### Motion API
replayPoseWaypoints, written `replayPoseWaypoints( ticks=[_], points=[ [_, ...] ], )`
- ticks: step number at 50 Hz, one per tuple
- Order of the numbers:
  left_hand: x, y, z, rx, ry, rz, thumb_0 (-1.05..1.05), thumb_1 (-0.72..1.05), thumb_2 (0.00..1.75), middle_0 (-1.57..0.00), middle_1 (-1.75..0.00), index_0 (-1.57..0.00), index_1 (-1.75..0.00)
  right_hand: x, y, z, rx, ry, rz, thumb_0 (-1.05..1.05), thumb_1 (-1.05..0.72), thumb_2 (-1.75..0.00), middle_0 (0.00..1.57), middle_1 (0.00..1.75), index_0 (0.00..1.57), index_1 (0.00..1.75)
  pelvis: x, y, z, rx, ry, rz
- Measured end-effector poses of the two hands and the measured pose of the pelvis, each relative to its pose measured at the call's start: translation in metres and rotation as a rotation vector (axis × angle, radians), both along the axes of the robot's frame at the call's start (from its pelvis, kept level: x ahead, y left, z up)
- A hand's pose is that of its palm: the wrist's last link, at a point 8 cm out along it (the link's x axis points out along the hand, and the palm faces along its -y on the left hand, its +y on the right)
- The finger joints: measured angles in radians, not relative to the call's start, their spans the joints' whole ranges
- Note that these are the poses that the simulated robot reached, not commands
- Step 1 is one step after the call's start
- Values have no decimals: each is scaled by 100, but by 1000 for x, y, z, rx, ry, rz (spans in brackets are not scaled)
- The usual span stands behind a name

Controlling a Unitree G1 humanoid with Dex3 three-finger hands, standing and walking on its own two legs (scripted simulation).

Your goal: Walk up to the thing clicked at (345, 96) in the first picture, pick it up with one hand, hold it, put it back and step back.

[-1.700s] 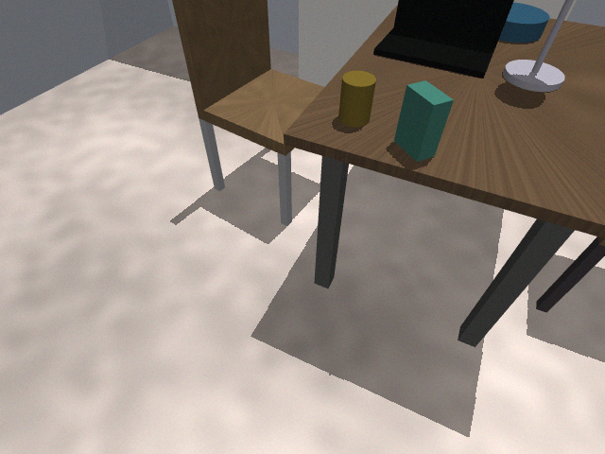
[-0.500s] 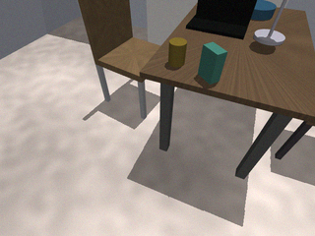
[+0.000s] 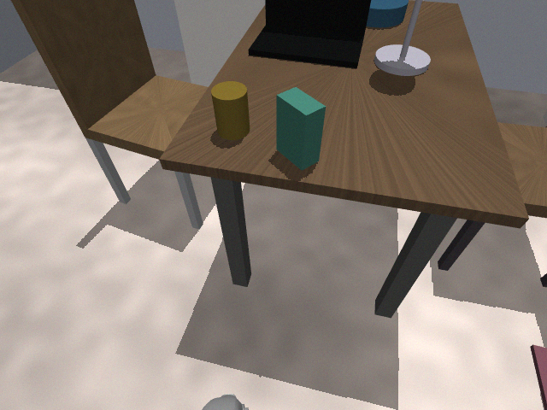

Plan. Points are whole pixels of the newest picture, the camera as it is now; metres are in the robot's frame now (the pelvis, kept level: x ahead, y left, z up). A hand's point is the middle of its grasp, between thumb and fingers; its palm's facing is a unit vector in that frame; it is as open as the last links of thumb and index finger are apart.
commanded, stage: walk up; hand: left
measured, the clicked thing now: (231, 111) +0.74 +0.15 +0.02
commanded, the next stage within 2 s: stand in 1.92 s
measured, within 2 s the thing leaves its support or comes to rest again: neither
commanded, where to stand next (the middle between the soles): +0.25 +0.03 m, yaw -11 degrees
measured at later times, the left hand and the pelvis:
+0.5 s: hand (154, 296) +0.34 +0.26 -0.13, palm faces -0.20 -0.88 -0.44, open 7.4 cm; pelvis +0.17 +0.01 -0.02, yaw -8 degrees
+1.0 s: hand (149, 302) +0.35 +0.29 -0.17, palm faces -0.22 -0.90 -0.37, open 7.4 cm; pelvis +0.21 +0.04 -0.02, yaw -12 degrees
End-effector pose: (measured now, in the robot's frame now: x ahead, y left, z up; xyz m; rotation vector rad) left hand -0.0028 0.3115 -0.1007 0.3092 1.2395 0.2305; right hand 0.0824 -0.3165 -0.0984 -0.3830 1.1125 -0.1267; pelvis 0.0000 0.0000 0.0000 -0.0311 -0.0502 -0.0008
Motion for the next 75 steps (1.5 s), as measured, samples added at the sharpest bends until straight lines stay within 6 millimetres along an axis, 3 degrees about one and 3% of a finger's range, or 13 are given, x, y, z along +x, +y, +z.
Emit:
replayPoseWaypoints(
  ticks=[3,7,12,18,22,25,30,34,39,44,53,63,75],
  points=[
    [36,14,-10,-10,-9,-38,1,90,89,-20,-30,-20,-30,16,10,3,-20,-11,-19,1,-90,-90,20,30,20,30,26,13,-5,-4,7,-14],
    [98,32,-24,7,-11,-115,1,90,89,-20,-30,-20,-30,25,19,4,-51,-62,-87,0,-90,-90,20,30,21,30,56,29,-15,27,4,-49],
    [182,36,-8,13,-78,-199,1,91,89,-20,-30,-20,-29,20,29,14,-40,-8,-174,0,-90,-90,20,30,21,30,92,31,-1,35,8,-79],
    [271,25,14,27,-144,-280,1,91,89,-20,-30,-20,-29,23,27,11,-29,70,-219,1,-90,-90,21,30,21,30,135,28,4,29,11,-108],
    [321,8,14,59,-199,-323,1,91,89,-20,-30,-20,-29,38,16,-11,-11,100,-257,1,-90,-90,21,30,21,30,162,16,-9,35,6,-118],
    [345,-5,9,69,-234,-323,1,91,89,-20,-30,-20,-29,59,14,-28,2,107,-272,1,-90,-90,20,30,20,30,175,11,-18,22,-2,-135],
    [361,-19,6,43,-230,-329,1,91,89,-20,-30,-20,-30,100,22,-33,21,69,-255,1,-90,-90,20,30,20,30,191,16,-16,26,1,-155],
    [367,-14,-7,21,-208,-325,1,90,89,-20,-30,-20,-30,121,28,-33,7,40,-250,0,-90,-90,20,30,20,30,199,25,-20,26,6,-170],
    [370,0,-26,-4,-142,-288,1,90,89,-20,-30,-20,-30,130,36,-26,-25,29,-271,0,-90,-90,20,30,21,30,208,36,-23,33,5,-193],
    [364,12,-34,4,-93,-260,1,91,89,-20,-30,-20,-30,141,32,-19,-47,32,-271,0,-90,-90,21,30,21,30,214,35,-22,18,14,-213],
    [354,17,-24,16,-29,-261,1,91,89,-20,-30,-20,-29,163,30,-14,-33,-12,-281,1,-90,-90,20,30,20,30,213,39,-12,31,9,-219],
    [356,5,-8,8,-35,-273,1,91,89,-20,-30,-20,-29,167,36,-11,23,-16,-294,1,-90,-90,20,30,21,30,209,36,2,39,0,-233],
    [369,-10,-2,-23,-34,-294,1,91,89,-20,-30,-20,-30,133,42,-8,38,64,-357,0,-90,-90,20,30,20,30,209,38,13,39,2,-246]
  ],
)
